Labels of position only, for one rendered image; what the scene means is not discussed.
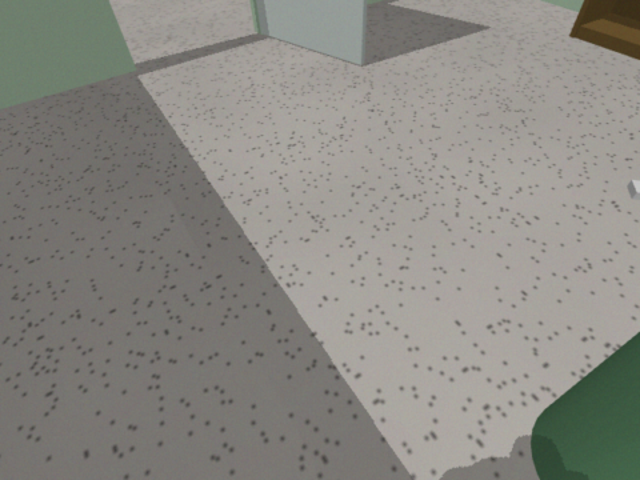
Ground bookshelf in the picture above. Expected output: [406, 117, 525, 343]
[569, 0, 640, 60]

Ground small box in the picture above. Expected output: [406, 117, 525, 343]
[627, 180, 640, 200]

